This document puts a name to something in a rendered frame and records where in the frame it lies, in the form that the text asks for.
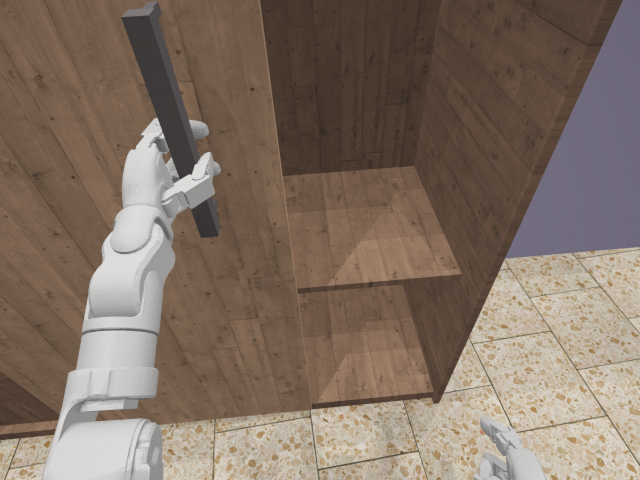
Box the wardrobe door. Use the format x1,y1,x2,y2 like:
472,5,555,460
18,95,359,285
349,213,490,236
0,0,312,425
0,371,60,426

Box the handle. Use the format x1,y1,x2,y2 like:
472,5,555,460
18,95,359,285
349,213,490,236
121,1,220,238

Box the robot left upper arm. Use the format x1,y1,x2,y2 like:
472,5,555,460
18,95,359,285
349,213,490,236
46,418,164,480

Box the robot left hand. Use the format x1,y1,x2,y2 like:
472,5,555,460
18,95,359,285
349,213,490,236
122,118,221,225

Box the left robot forearm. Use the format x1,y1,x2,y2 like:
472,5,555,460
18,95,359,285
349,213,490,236
42,205,175,480

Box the robot right hand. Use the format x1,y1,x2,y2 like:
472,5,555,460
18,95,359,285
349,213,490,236
473,417,547,480

